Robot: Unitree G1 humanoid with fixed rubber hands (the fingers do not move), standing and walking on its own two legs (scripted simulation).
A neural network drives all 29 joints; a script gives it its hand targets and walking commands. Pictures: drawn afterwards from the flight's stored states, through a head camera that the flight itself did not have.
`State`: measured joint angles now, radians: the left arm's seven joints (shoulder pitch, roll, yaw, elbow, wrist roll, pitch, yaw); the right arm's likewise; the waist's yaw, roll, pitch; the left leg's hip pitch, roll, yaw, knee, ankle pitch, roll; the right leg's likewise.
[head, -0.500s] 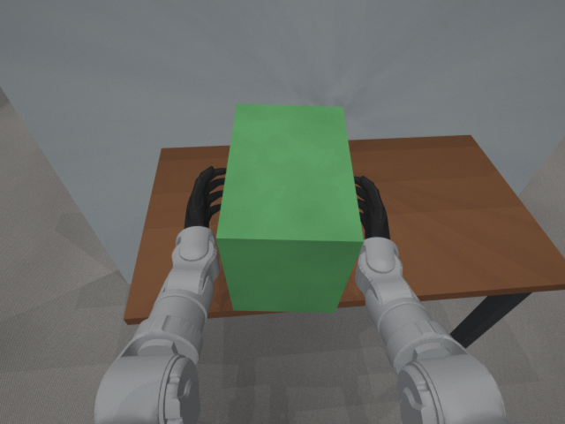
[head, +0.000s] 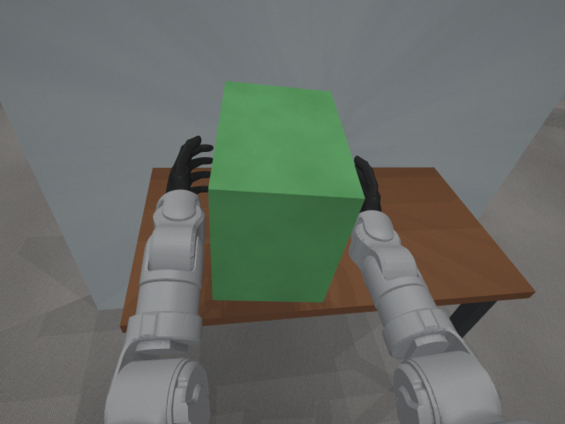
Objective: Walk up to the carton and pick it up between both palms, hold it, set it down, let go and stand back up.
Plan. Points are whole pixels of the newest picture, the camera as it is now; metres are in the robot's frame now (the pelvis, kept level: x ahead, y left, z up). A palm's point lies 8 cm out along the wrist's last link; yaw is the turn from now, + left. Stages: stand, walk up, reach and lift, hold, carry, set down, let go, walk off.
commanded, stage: reach and lift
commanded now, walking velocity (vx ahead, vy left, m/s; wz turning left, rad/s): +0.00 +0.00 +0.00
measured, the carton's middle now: (274, 191) +0.43 -0.02 +0.14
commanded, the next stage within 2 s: hold in 1.28 s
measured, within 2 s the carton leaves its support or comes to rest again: neither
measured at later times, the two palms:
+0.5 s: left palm (192, 189) +0.37 +0.10 +0.19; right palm (380, 209) +0.35 -0.16 +0.17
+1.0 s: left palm (188, 177) +0.37 +0.11 +0.20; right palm (378, 199) +0.35 -0.15 +0.18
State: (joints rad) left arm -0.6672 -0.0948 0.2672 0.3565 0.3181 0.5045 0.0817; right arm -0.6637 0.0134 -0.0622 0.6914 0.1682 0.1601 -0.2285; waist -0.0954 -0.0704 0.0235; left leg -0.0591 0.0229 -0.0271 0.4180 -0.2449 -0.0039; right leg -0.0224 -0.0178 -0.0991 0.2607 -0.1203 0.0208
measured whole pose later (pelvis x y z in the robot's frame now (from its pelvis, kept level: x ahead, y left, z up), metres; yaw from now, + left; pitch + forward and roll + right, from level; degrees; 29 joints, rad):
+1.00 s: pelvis +0.00 -0.01 +0.00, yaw +0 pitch -9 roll -2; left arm -0.70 -0.10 0.29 0.21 0.37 0.68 0.02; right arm -0.70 0.00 -0.02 0.57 0.21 0.30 -0.27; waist -0.12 -0.05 0.05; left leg -0.01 0.03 -0.02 0.39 -0.23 -0.01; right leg 0.02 -0.01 -0.09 0.25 -0.12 0.01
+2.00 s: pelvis -0.02 -0.02 +0.00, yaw -1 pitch -11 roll -1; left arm -0.77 -0.10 0.36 0.19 0.43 0.79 -0.03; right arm -0.77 0.02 -0.05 0.58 0.21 0.38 -0.28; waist -0.09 -0.04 0.07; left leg 0.03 0.04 -0.02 0.38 -0.21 -0.02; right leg 0.03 0.00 -0.09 0.28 -0.12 0.00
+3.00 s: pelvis -0.01 -0.01 +0.00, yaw -1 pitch -12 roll -2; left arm -0.73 -0.11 0.32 0.10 0.42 0.80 -0.02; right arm -0.74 0.00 0.00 0.53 0.24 0.36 -0.29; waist -0.08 -0.03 0.09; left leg 0.06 0.04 -0.02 0.38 -0.23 -0.02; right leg 0.07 0.00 -0.09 0.27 -0.12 0.00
